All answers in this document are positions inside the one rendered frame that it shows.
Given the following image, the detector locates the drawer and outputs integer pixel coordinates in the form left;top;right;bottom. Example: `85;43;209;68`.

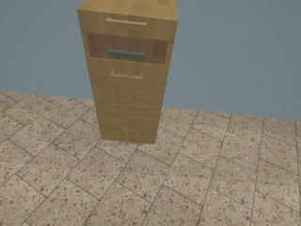
87;31;169;65

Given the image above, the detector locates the cabinet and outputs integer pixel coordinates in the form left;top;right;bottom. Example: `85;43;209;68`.
77;0;178;144

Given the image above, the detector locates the handle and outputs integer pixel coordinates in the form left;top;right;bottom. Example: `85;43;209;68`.
110;73;143;83
108;47;145;60
105;19;147;31

